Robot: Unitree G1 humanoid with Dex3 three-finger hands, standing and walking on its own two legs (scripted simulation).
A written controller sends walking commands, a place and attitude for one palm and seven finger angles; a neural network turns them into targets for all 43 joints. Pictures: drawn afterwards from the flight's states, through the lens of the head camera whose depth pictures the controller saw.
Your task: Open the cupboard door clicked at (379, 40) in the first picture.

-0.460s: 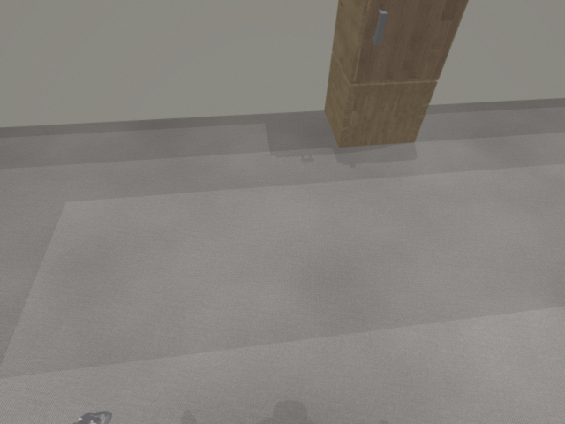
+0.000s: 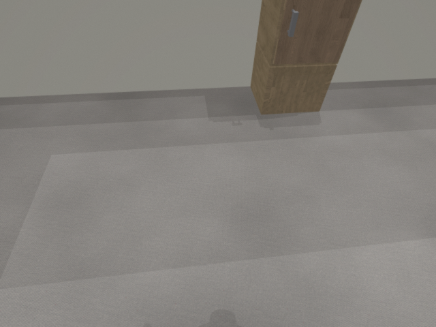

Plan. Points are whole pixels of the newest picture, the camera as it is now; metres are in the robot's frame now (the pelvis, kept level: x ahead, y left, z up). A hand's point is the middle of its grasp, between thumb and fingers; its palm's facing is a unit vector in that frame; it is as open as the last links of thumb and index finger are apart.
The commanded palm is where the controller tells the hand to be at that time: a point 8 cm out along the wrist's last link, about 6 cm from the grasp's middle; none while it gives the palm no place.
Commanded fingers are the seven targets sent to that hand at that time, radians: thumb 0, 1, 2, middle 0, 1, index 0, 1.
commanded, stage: stand and wait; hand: left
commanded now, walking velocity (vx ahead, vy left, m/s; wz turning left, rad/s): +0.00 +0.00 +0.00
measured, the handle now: (291, 22) +1.69 -0.32 -0.09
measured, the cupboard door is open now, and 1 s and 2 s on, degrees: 0 0 0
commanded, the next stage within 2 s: look at it before walking up in 0.36 s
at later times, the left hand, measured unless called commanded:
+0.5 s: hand out of the picture +0.07 +0.24 -0.15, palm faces -0.03 -0.94 -0.33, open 7.4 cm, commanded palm none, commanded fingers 0.00 0.90 0.90 -0.20 -0.30 -0.20 -0.30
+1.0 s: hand out of the picture +0.06 +0.24 -0.15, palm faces -0.03 -0.94 -0.33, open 7.4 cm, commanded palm none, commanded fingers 0.00 0.90 0.90 -0.20 -0.30 -0.20 -0.30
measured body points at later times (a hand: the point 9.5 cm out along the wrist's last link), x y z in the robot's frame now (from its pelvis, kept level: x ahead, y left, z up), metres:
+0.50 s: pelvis -0.01 -0.01 +0.00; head -0.01 -0.01 +0.45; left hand +0.07 +0.29 -0.13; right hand +0.07 -0.30 -0.13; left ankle -0.01 +0.12 -0.74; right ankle -0.01 -0.12 -0.74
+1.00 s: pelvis -0.01 -0.01 +0.00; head -0.01 +0.00 +0.45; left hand +0.06 +0.29 -0.13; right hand +0.07 -0.30 -0.13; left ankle -0.01 +0.12 -0.74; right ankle -0.01 -0.12 -0.74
